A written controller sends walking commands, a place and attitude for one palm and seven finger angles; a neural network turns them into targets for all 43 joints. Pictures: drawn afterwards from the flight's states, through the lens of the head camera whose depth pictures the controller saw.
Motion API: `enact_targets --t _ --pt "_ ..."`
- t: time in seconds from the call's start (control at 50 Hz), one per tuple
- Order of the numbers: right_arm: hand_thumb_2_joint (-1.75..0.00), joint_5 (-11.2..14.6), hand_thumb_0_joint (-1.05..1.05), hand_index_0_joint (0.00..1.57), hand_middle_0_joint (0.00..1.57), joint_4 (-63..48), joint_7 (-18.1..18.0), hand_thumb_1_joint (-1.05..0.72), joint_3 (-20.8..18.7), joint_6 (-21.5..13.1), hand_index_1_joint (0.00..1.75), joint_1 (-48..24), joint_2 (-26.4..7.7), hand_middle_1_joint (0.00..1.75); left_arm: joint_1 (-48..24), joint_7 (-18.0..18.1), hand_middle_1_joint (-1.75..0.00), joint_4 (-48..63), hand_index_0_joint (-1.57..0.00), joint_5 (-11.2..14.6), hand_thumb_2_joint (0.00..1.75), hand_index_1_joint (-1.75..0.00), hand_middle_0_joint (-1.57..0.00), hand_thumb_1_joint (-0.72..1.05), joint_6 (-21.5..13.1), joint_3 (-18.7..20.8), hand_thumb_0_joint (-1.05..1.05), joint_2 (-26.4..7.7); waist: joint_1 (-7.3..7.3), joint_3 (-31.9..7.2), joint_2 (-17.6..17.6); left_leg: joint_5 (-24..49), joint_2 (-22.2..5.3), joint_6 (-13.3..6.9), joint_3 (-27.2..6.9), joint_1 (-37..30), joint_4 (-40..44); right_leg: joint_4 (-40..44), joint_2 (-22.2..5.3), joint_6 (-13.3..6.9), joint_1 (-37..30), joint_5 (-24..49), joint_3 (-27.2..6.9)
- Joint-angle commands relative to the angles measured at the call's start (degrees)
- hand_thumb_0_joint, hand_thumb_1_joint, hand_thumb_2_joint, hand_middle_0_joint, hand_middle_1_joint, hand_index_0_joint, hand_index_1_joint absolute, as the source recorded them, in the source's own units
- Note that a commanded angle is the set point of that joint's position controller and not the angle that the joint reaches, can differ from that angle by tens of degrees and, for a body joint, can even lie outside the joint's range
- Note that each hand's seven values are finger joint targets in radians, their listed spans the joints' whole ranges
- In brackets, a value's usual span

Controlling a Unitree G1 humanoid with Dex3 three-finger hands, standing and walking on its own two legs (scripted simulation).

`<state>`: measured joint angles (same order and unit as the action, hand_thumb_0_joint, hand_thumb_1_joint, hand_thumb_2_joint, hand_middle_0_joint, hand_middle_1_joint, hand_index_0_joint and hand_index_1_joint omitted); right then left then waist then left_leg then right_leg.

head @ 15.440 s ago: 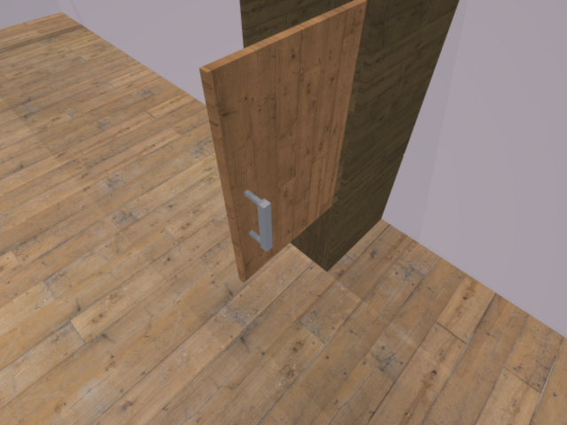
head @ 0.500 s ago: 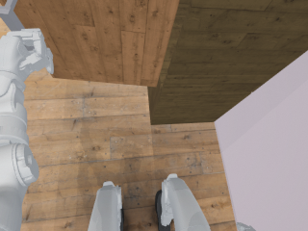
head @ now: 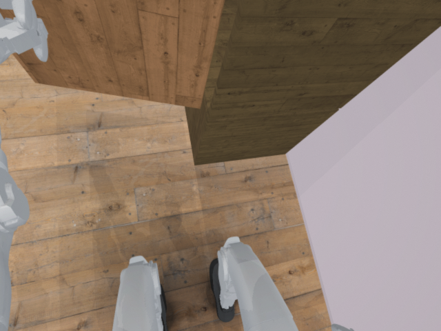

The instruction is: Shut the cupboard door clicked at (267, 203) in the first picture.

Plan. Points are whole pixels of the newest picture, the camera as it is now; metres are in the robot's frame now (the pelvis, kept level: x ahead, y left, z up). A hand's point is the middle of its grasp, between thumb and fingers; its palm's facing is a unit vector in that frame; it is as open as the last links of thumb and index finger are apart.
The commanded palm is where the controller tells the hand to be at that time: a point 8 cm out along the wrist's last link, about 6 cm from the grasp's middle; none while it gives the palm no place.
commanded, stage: push the door shut along its arc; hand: left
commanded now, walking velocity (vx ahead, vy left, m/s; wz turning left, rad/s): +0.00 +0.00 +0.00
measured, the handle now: out of the picture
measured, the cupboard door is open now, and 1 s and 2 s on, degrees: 75 71 71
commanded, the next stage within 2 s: pull the fist back off the door in 0.22 s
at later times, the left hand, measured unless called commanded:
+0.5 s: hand (50, 9) +0.62 +0.19 +0.06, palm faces +0.08 -1.00 +0.02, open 2.9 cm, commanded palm +0.59 +0.20 +0.07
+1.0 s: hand (45, 59) +0.53 +0.19 +0.06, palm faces +0.06 -1.00 -0.02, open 3.1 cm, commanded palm +0.50 +0.22 +0.07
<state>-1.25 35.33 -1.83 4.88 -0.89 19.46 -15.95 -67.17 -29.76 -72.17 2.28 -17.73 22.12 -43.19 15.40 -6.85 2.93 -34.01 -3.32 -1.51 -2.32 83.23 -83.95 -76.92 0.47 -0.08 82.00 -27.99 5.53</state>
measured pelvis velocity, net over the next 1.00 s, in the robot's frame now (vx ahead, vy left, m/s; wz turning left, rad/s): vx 0.02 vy -0.01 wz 0.03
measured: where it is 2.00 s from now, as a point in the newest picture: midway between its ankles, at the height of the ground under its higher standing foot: (191, 313)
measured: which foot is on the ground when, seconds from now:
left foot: down 0.00-1.00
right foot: down 0.00-1.00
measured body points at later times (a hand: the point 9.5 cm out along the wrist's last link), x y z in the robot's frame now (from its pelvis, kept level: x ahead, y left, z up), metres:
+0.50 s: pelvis +0.00 +0.00 -0.01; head +0.23 +0.03 +0.38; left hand +0.61 +0.24 +0.06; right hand -0.03 -0.25 -0.10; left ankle +0.03 +0.10 -0.58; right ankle +0.06 -0.13 -0.58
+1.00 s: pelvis +0.02 -0.01 +0.03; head +0.19 +0.02 +0.44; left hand +0.52 +0.24 +0.06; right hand +0.05 -0.28 -0.08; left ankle +0.03 +0.10 -0.58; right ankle +0.06 -0.13 -0.58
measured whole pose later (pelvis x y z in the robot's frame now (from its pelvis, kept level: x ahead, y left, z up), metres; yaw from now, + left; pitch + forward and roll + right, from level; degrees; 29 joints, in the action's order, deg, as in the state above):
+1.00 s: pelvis +0.02 -0.01 +0.03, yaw +2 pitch +29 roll -4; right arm -2.3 34.7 1.8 0.9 1.4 19.4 -15.8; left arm -50.2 -11.0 -63.7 4.2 -27.0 22.7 -27.2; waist 11.1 -7.9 2.1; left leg -33.4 -2.9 -0.7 -1.3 73.2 -77.1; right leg -72.0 0.3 -0.5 73.0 -28.3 4.5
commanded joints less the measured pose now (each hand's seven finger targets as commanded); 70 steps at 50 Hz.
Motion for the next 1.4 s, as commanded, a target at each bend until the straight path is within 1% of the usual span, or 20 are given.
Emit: enact_targets --t 0.0,0.04,0.3,0.32,0.34,0.36,0.4,0.44,0.5,0.58,0.68,0.78,0.84,0.9,0.94,1.08,1.18,1.3,1.34,1.38 --pt "-0.9 0.12 0.0 0.2 0.2 -1.11 -0.8 -0.9 -4.44 -0.23 0.3 12.92 -12.57 0.3 -28.19 -0.29 -1.5 10.89 -1.3 0.57 0.9 -1.5 -1.3 0.9 -1.73 1.32 0.0 -13.23 2.31 -35.18 14.09 25.41 0.49 -0.63 -4.98 -31.11 8.45 7.3 2.19 -1.84 -11.87 12.17 -1.49" --pt "-0.9 0.03 0.0 0.2 0.2 -1.39 -0.92 -0.9 -4.01 -0.25 0.3 13.36 -12.52 0.3 -29.29 -0.04 -1.5 10.78 -1.3 -0.08 0.9 -1.5 -1.3 0.9 -1.41 2.72 0.0 -15.94 2.13 -35.09 14.34 25.32 0.6 -0.78 -4.74 -29.79 8.11 6.94 2.32 -1.98 -12.7 12.43 -1.53" --pt "-0.9 -0.58 0.0 0.2 0.2 -0.5 -1.25 -0.9 -3.72 -0.63 0.3 14.98 -12.75 0.3 -36.39 -1.45 -1.5 10.14 -1.3 -2.19 0.9 -1.5 -1.3 0.9 2.02 0.07 0.0 -16.88 4.99 -37.8 16.49 27.17 0.35 -1.05 -4.82 -29.12 5.34 5.71 2.7 -1.74 -11.07 14.28 -1.08" --pt "-0.9 -1.86 0.0 0.2 0.2 -2.88 -0.65 -0.9 -2.69 -0.77 0.3 18.2 -11.87 0.3 -35.0 8.47 -1.5 10.91 -1.3 2.22 0.9 -1.5 -1.3 0.9 2.65 12.8 0.0 -19.65 1.54 -38.07 15.68 26.84 -0.24 -0.95 -5.54 -26.2 6.62 6.04 2.38 -1.42 -12.66 14.36 -1.04" --pt "-0.9 -1.97 0.0 0.2 0.2 -2.78 0.39 -0.9 -2.6 -0.76 0.3 17.77 -11.85 0.3 -30.97 12.77 -1.5 9.74 -1.3 0.91 0.9 -1.5 -1.3 0.9 2.57 10.99 0.0 -18.2 0.74 -39.06 16.94 27.85 -0.6 -0.3 -5.84 -27.53 7.47 5.42 2.38 -1.51 -12.4 13.77 -0.77" --pt "-0.9 -2.63 0.0 0.2 0.2 -2.66 1.37 -0.9 -3.21 -0.63 0.3 17.78 -11.22 0.3 -30.79 16.72 -1.5 10.24 -1.3 1.23 0.9 -1.5 -1.3 0.9 2.48 9.65 0.0 -12.51 1.53 -37.34 15.15 27.73 -0.77 -0.09 -5.74 -27.33 7.75 5.91 2.33 -1.21 -11.64 13.75 -0.65" --pt "-0.9 -3.37 0.0 0.2 0.2 -2.34 3.21 -0.9 -3.83 -0.11 0.3 18.19 -10.61 0.3 -29.34 23.18 -1.5 13.9 -1.3 -2.59 0.9 -1.5 -1.3 0.9 0.54 6.17 0.0 -8.5 1.44 -36.67 16.83 27.4 -0.81 0.15 -4.93 -28.99 8.6 6.75 2.22 -1.14 -12.42 13.11 -0.81" --pt "-0.9 -3.39 0.0 0.2 0.2 -2.37 4.08 -0.9 -4.57 1.01 0.3 19.2 -10.92 0.3 -27.12 25.08 -1.5 15.91 -1.3 -5.64 0.9 -1.5 -1.3 0.9 -1.1 8.77 0.0 -11.99 0.17 -41.09 17.02 30.32 -0.64 0.31 -4.96 -31.38 8.39 6.11 2.24 -1.62 -14.92 15.02 -1.1" --pt "-0.9 -2.77 0.0 0.2 0.2 -2.67 4.49 -0.9 -4.74 1.99 0.3 18.14 -10.56 0.3 -26.36 23.77 -1.5 18.25 -1.3 -6.68 0.9 -1.5 -1.3 0.9 -2.54 6.72 0.0 -11.59 0.33 -40.59 15.73 27.55 -0.16 -0.11 -3.48 -29.47 9.83 7.99 2.25 -1.27 -20.63 16.27 -2.14" --pt "-0.9 -1.93 0.0 0.2 0.2 -2.41 4.22 -0.9 -5.49 1.6 0.3 16.89 -10.17 0.3 -23.32 20.74 -1.5 22.32 -1.3 -3.14 0.9 -1.5 -1.3 0.9 -5.71 7.49 0.0 -10.13 -0.99 -44.19 15.72 29.42 0.42 0.26 -3.51 -33.37 11.72 9.29 2.4 -1.29 -25.0 19.42 -2.58" --pt "-0.9 -1.52 0.0 0.2 0.2 -1.51 3.89 -0.9 -5.51 1.38 0.3 15.78 -9.42 0.3 -14.26 19.99 -1.5 15.85 -1.3 -0.83 0.9 -1.5 -1.3 0.9 -6.81 6.39 0.0 -5.04 -1.12 -34.0 8.84 24.67 0.83 -0.45 -1.53 -26.83 13.01 11.65 2.13 -0.78 -27.45 18.59 -3.25" --pt "-0.9 -1.16 0.0 0.2 0.2 -1.91 3.66 -0.9 -6.06 1.56 0.3 14.06 -9.17 0.3 -9.28 19.25 -1.5 14.09 -1.3 0.66 0.9 -1.5 -1.3 0.9 -8.97 3.87 0.0 -0.29 -1.61 -29.47 5.47 21.2 1.42 -0.57 -0.59 -24.35 14.04 12.66 1.86 -0.89 -28.51 16.98 -3.79" --pt "-0.9 -0.95 0.0 0.2 0.2 -2.17 3.55 -0.9 -6.66 1.6 0.3 13.09 -9.15 0.3 -8.52 18.59 -1.5 16.63 -1.3 1.76 0.9 -1.5 -1.3 0.9 -11.01 2.05 0.0 2.61 -2.0 -30.58 6.48 22.32 1.66 -0.4 -0.71 -27.64 14.32 12.33 1.67 -1.09 -27.53 17.56 -3.75" --pt "-0.9 -0.84 0.0 0.2 0.2 -2.34 3.4 -0.9 -7.22 1.79 0.3 11.61 -9.18 0.3 -6.83 18.44 -1.5 20.63 -1.3 2.55 0.9 -1.5 -1.3 0.9 -13.13 2.72 0.0 2.43 -3.88 -34.19 8.22 24.86 1.84 0.1 -0.76 -30.73 14.55 11.74 1.34 -1.18 -28.93 19.33 -3.74" --pt "-0.9 -0.73 0.0 0.2 0.2 -2.43 3.37 -0.9 -7.51 1.94 0.3 11.08 -8.93 0.3 -6.4 18.58 -1.5 22.65 -1.3 2.88 0.9 -1.5 -1.3 0.9 -14.15 0.05 0.0 6.03 -3.61 -34.78 9.37 27.21 1.84 0.31 -1.23 -34.42 14.82 11.48 1.21 -1.21 -27.03 20.02 -3.32" --pt "-0.9 -0.42 0.0 0.2 0.2 -2.75 2.76 -0.9 -7.85 2.22 0.3 7.87 -8.57 0.3 -1.11 20.36 -1.5 25.48 -1.3 3.44 0.9 -1.5 -1.3 0.9 -16.31 0.69 0.0 6.94 -5.79 -35.23 7.07 25.76 2.24 0.78 -0.97 -35.14 16.06 11.92 0.92 -1.1 -29.64 19.29 -3.5" --pt "-0.9 -0.4 0.0 0.2 0.2 -1.82 2.04 -0.9 -7.66 2.07 0.3 6.5 -8.7 0.3 -5.49 20.69 -1.5 22.72 -1.3 3.2 0.9 -1.5 -1.3 0.9 -16.97 -2.32 0.0 9.44 -3.73 -28.84 5.23 19.95 2.24 0.74 -1.62 -33.22 16.89 12.73 0.84 -1.08 -25.91 14.12 -3.25" --pt "-0.9 -0.58 0.0 0.2 0.2 -1.73 1.8 -0.9 -7.28 1.64 0.3 6.02 -8.94 0.3 -4.18 20.0 -1.5 18.06 -1.3 3.54 0.9 -1.5 -1.3 0.9 -16.66 -1.77 0.0 9.27 -3.98 -28.96 3.69 19.2 2.39 0.78 -1.88 -31.9 16.75 12.35 0.79 -1.29 -25.29 12.9 -3.15" --pt "-0.9 -0.24 0.0 0.2 0.2 -3.72 1.97 -0.9 -7.5 1.81 0.3 5.9 -9.08 0.3 1.02 19.53 -1.5 23.52 -1.3 4.34 0.9 -1.5 -1.3 0.9 -16.69 1.27 0.0 6.32 -7.91 -35.58 6.34 22.81 2.63 1.12 -1.16 -36.05 18.3 12.48 0.84 -1.64 -30.6 15.76 -3.47" --pt "-0.9 0.52 0.0 0.2 0.2 -5.46 2.41 -0.9 -7.57 2.08 0.3 5.28 -8.22 0.3 7.3 18.87 -1.5 29.92 -1.3 5.39 0.9 -1.5 -1.3 0.9 -15.63 0.41 0.0 7.89 -9.99 -40.13 7.84 28.08 2.51 1.55 -0.93 -41.15 20.16 13.58 0.95 -1.53 -34.86 19.54 -3.18"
